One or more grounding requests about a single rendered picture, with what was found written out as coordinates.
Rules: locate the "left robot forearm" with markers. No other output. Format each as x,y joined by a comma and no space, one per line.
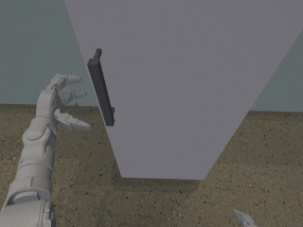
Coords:
33,175

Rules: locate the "handle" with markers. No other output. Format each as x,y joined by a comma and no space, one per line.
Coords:
95,70

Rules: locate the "robot left hand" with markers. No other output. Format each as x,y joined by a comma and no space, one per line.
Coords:
49,102

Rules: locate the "fridge door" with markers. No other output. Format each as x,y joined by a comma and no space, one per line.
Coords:
181,74

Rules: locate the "robot left upper arm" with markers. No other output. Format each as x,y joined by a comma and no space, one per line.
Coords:
40,213

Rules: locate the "robot right hand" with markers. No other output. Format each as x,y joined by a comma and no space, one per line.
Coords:
245,220

